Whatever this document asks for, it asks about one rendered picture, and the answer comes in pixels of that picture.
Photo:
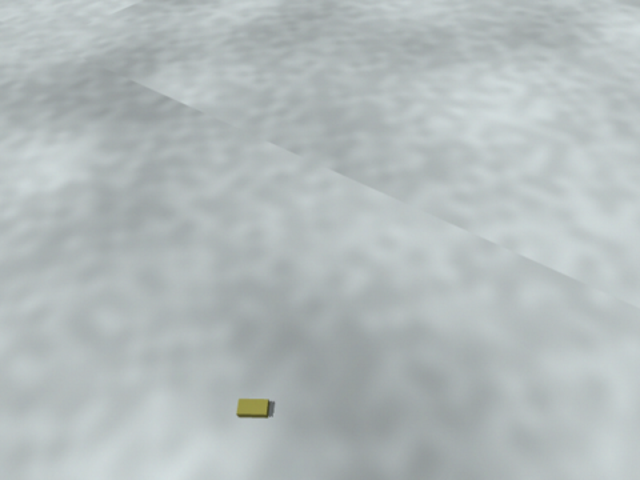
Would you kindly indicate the small box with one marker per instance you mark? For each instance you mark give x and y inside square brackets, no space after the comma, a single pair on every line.
[253,408]

